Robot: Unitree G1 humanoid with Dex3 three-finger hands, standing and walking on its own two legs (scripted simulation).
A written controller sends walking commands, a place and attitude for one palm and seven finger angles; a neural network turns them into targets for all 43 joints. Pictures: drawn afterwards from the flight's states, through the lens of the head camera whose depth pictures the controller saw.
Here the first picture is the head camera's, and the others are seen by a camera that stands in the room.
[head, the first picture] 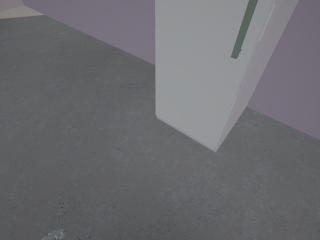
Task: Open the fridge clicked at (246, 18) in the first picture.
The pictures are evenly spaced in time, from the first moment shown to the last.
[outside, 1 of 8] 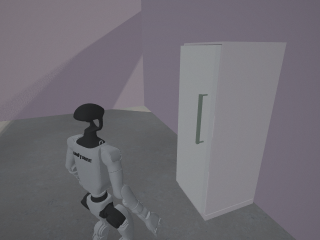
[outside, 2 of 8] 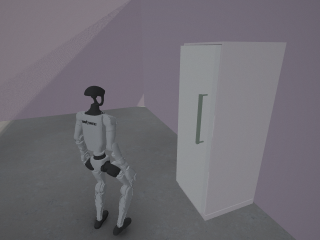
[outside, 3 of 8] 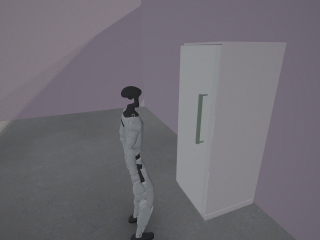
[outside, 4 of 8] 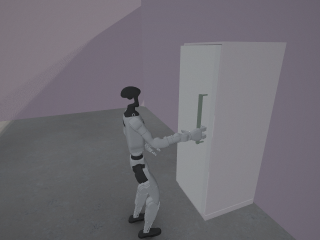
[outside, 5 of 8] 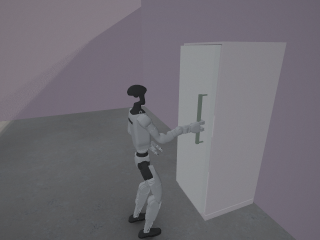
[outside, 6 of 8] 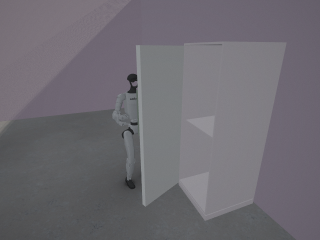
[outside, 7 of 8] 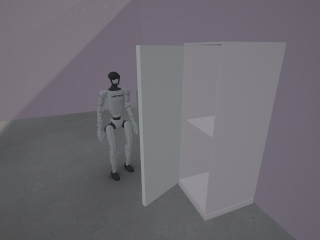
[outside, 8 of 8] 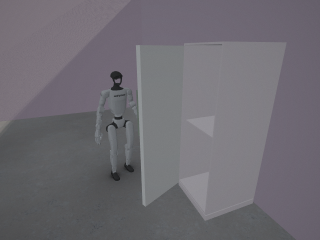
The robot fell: no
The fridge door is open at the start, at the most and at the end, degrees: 0 71 66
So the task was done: yes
